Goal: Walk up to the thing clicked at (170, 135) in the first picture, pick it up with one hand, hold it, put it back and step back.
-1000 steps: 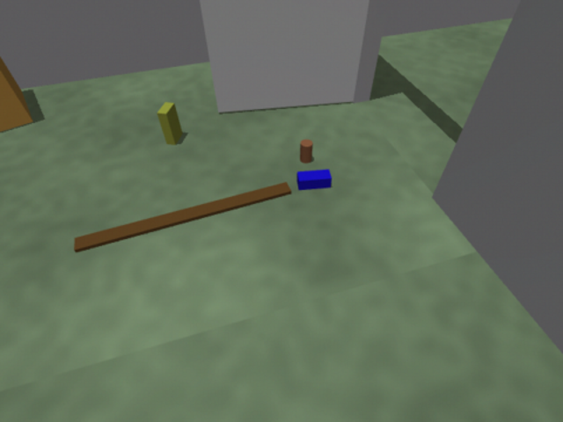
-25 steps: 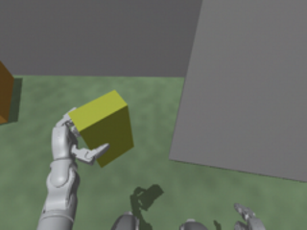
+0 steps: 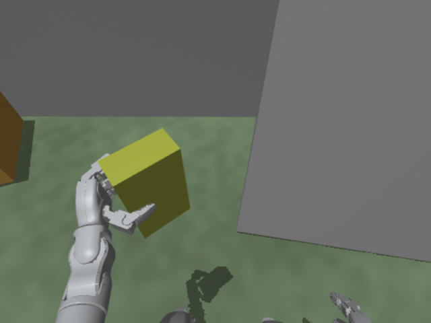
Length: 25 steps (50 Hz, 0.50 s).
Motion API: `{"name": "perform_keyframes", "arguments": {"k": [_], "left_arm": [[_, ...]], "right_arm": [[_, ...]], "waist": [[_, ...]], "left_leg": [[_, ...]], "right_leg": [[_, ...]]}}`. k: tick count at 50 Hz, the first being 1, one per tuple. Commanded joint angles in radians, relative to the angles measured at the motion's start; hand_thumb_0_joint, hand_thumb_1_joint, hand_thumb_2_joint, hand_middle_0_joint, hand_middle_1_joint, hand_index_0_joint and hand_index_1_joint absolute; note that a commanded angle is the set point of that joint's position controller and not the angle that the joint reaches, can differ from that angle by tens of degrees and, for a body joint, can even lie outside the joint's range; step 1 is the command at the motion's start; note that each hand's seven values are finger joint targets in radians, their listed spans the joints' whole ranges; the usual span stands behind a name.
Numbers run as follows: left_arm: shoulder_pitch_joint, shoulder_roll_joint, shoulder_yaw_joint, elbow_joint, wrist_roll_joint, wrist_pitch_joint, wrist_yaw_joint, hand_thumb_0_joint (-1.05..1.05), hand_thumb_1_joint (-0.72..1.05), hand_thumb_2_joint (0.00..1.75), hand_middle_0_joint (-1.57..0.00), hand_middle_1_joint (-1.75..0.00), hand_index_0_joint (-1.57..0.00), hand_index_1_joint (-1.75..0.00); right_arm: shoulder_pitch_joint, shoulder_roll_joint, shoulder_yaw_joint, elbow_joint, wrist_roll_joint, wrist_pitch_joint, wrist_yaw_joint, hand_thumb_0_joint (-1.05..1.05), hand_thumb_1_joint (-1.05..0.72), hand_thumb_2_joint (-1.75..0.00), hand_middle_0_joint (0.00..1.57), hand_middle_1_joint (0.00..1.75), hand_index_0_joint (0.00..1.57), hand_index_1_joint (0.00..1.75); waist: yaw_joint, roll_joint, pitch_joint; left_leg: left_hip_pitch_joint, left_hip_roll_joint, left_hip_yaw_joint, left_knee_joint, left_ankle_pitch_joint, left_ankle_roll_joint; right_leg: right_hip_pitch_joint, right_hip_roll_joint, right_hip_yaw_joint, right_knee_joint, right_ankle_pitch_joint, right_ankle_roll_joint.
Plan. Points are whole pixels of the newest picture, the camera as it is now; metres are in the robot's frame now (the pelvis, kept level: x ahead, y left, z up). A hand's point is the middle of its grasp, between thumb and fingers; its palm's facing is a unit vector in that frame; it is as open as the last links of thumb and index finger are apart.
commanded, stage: hold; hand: left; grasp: from the side
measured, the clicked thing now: (152, 189) +0.35 +0.14 +0.04
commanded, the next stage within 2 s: none
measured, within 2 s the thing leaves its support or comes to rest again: neither
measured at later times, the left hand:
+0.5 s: hand (128, 189) +0.33 +0.18 +0.07, palm faces +0.21 -0.98 +0.01, open 9.8 cm
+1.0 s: hand (128, 188) +0.33 +0.18 +0.07, palm faces +0.21 -0.98 +0.01, open 9.8 cm
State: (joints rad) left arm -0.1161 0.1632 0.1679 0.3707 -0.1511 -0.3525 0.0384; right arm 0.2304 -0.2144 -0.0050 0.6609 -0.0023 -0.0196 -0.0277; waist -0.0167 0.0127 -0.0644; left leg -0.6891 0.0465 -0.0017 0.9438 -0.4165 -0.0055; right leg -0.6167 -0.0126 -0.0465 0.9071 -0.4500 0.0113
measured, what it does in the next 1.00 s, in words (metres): stands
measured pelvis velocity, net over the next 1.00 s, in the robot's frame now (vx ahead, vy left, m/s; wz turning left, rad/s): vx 0.00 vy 0.00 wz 0.00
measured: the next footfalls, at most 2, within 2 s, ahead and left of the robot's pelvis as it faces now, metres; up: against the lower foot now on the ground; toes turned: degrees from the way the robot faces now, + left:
none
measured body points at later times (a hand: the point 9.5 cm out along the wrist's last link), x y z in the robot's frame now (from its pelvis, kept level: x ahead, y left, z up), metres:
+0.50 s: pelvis +0.00 +0.00 +0.01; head +0.04 +0.00 +0.46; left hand +0.31 +0.23 +0.08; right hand +0.15 -0.25 -0.09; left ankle +0.03 +0.12 -0.69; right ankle +0.00 -0.13 -0.69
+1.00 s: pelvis +0.00 +0.00 +0.01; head +0.04 +0.00 +0.46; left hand +0.31 +0.23 +0.08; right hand +0.14 -0.25 -0.09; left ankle +0.03 +0.12 -0.69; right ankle +0.00 -0.13 -0.69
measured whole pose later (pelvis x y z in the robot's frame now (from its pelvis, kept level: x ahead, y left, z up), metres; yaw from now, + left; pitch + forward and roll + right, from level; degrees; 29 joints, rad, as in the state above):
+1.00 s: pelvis +0.00 +0.00 +0.01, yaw +0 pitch +7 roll -1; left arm -0.10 0.16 0.16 0.36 -0.15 -0.32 0.04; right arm 0.22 -0.21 -0.01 0.66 0.00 -0.03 -0.03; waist -0.01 0.01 -0.05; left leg -0.59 0.04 0.00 0.86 -0.38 -0.01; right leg -0.52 -0.01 -0.05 0.83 -0.42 0.01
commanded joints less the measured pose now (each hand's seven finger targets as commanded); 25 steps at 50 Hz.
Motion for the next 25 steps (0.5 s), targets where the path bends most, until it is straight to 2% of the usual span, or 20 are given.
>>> {"name": "perform_keyframes", "arguments": {"k": [1, 3, 9, 10, 12, 13, 14, 19, 21, 22, 25], "left_arm": [[-0.247, 0.115, 0.030, -0.232, -0.008, -0.079, 0.002, 0.00, 0.02, 1.17, -1.23, -1.37, -1.25, -1.37], [-0.247, 0.116, 0.030, -0.230, -0.006, -0.074, 0.003, 0.00, 0.01, 1.18, -1.23, -1.37, -1.25, -1.38], [-0.258, 0.112, 0.025, -0.253, -0.007, -0.071, 0.008, 0.00, 0.03, 1.17, -1.23, -1.37, -1.25, -1.37], [-0.250, 0.117, 0.036, -0.244, -0.009, -0.071, 0.006, 0.00, 0.03, 1.17, -1.23, -1.37, -1.25, -1.37], [-0.239, 0.110, 0.022, -0.247, -0.005, -0.063, 0.005, 0.00, 0.06, 1.18, -1.23, -1.36, -1.24, -1.36], [-0.249, 0.119, 0.032, -0.253, -0.006, -0.064, 0.006, 0.00, 0.04, 1.18, -1.22, -1.37, -1.24, -1.37], [-0.251, 0.111, 0.016, -0.261, -0.005, -0.062, 0.005, 0.00, 0.03, 1.17, -1.21, -1.37, -1.23, -1.37], [-0.248, 0.115, 0.028, -0.246, -0.006, -0.048, 0.005, 0.00, 0.06, 1.18, -1.21, -1.36, -1.23, -1.36], [-0.255, 0.102, 0.017, -0.259, -0.010, -0.048, 0.003, 0.00, 0.05, 1.19, -1.23, -1.38, -1.25, -1.39], [-0.258, 0.116, 0.026, -0.258, -0.008, -0.044, 0.004, 0.00, 0.06, 1.19, -1.23, -1.38, -1.25, -1.38], [-0.239, 0.110, 0.018, -0.265, -0.004, -0.039, 0.002, 0.00, 0.03, 1.19, -1.23, -1.39, -1.25, -1.38]], "right_arm": [[-0.028, -0.135, -0.049, -0.138, 0.002, -0.043, -0.004, 0.00, -0.92, -0.90, 0.20, 0.30, 0.20, 0.30], [-0.028, -0.136, -0.052, -0.139, -0.001, -0.039, -0.004, 0.00, -0.92, -0.90, 0.20, 0.30, 0.20, 0.30], [-0.041, -0.135, -0.049, -0.150, 0.002, -0.041, -0.001, 0.00, -0.91, -0.90, 0.20, 0.30, 0.20, 0.30], [-0.040, -0.134, -0.050, -0.148, 0.000, -0.042, -0.002, 0.00, -0.91, -0.90, 0.20, 0.30, 0.20, 0.30], [-0.044, -0.131, -0.047, -0.152, 0.002, -0.042, -0.005, 0.00, -0.91, -0.90, 0.20, 0.30, 0.20, 0.30], [-0.036, -0.138, -0.051, -0.151, 0.002, -0.043, -0.005, 0.00, -0.91, -0.90, 0.20, 0.30, 0.20, 0.30], [-0.044, -0.127, -0.043, -0.148, 0.002, -0.044, -0.006, 0.00, -0.91, -0.90, 0.20, 0.30, 0.20, 0.30], [-0.043, -0.130, -0.045, -0.147, 0.003, -0.047, -0.010, 0.00, -0.91, -0.90, 0.20, 0.30, 0.20, 0.30], [-0.054, -0.128, -0.043, -0.151, 0.004, -0.051, -0.011, 0.00, -0.91, -0.90, 0.20, 0.30, 0.20, 0.30], [-0.053, -0.130, -0.044, -0.150, 0.005, -0.050, -0.013, 0.00, -0.91, -0.90, 0.20, 0.30, 0.20, 0.30], [-0.056, -0.127, -0.043, -0.149, 0.004, -0.051, -0.012, 0.00, -0.91, -0.90, 0.20, 0.30, 0.20, 0.30]], "waist": [[-0.002, 0.017, -0.276], [-0.009, 0.013, -0.266], [-0.001, 0.010, -0.241], [-0.004, 0.014, -0.259], [-0.005, -0.013, -0.246], [-0.008, -0.012, -0.263], [-0.004, 0.004, -0.253], [-0.006, -0.003, -0.246], [-0.008, -0.005, -0.233], [-0.011, -0.003, -0.240], [-0.003, 0.001, -0.239]], "left_leg": [[0.228, -0.022, -0.010, -0.148, 0.224, 0.004], [0.221, -0.021, -0.014, -0.154, 0.220, 0.005], [0.222, -0.023, -0.011, -0.183, 0.167, 0.003], [0.232, -0.023, -0.013, -0.181, 0.177, 0.004], [0.222, -0.027, -0.003, -0.179, 0.181, 0.007], [0.233, -0.026, -0.006, -0.179, 0.192, 0.008], [0.230, -0.032, 0.005, -0.176, 0.195, 0.008], [0.234, -0.032, 0.004, -0.184, 0.192, 0.010], [0.238, -0.033, 0.005, -0.190, 0.177, 0.010], [0.244, -0.032, 0.006, -0.191, 0.177, 0.011], [0.253, -0.032, 0.000, -0.203, 0.188, 0.009]], "right_leg": [[0.099, 0.025, 0.004, -0.134, 0.280, -0.021], [0.097, 0.027, 0.002, -0.138, 0.276, -0.022], [0.109, 0.027, 0.000, -0.159, 0.225, -0.022], [0.113, 0.027, 0.001, -0.158, 0.234, -0.021], [0.133, 0.024, 0.008, -0.173, 0.248, -0.016], [0.135, 0.026, 0.008, -0.170, 0.259, -0.016], [0.141, 0.020, 0.016, -0.181, 0.269, -0.014], [0.148, 0.020, 0.016, -0.193, 0.267, -0.013], [0.151, 0.018, 0.017, -0.200, 0.254, -0.011], [0.147, 0.018, 0.020, -0.203, 0.255, -0.011], [0.160, 0.021, 0.012, -0.204, 0.258, -0.013]]}}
